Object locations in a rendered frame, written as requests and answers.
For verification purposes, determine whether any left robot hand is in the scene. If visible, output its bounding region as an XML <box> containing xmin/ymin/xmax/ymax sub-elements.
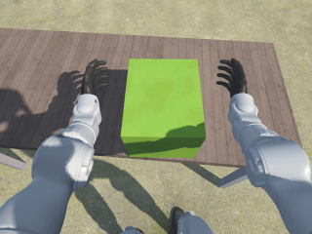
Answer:
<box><xmin>80</xmin><ymin>59</ymin><xmax>108</xmax><ymax>96</ymax></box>

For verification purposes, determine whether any robot right thigh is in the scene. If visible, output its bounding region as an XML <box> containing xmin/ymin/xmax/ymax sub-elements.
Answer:
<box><xmin>177</xmin><ymin>215</ymin><xmax>215</xmax><ymax>234</ymax></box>

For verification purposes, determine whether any table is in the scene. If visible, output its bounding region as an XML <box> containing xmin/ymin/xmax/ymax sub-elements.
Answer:
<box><xmin>0</xmin><ymin>27</ymin><xmax>303</xmax><ymax>188</ymax></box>

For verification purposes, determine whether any right robot hand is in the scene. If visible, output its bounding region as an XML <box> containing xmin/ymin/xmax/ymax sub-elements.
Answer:
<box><xmin>216</xmin><ymin>58</ymin><xmax>248</xmax><ymax>98</ymax></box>

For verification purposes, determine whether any robot right foot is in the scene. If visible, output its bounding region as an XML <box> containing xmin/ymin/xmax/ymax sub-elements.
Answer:
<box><xmin>172</xmin><ymin>208</ymin><xmax>184</xmax><ymax>234</ymax></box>

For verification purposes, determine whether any left robot upper arm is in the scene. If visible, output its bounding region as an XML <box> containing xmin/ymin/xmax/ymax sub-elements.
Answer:
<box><xmin>0</xmin><ymin>136</ymin><xmax>95</xmax><ymax>234</ymax></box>

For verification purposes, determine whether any robot left forearm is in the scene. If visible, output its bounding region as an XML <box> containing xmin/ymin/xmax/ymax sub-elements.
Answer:
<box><xmin>31</xmin><ymin>94</ymin><xmax>102</xmax><ymax>178</ymax></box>

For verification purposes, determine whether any carton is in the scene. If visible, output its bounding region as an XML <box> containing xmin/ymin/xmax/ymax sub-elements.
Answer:
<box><xmin>120</xmin><ymin>58</ymin><xmax>206</xmax><ymax>158</ymax></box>

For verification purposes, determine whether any right robot upper arm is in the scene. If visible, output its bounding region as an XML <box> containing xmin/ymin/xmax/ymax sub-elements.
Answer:
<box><xmin>245</xmin><ymin>139</ymin><xmax>312</xmax><ymax>234</ymax></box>

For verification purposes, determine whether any robot right forearm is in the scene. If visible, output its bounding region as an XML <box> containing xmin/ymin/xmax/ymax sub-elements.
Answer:
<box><xmin>227</xmin><ymin>93</ymin><xmax>311</xmax><ymax>178</ymax></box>

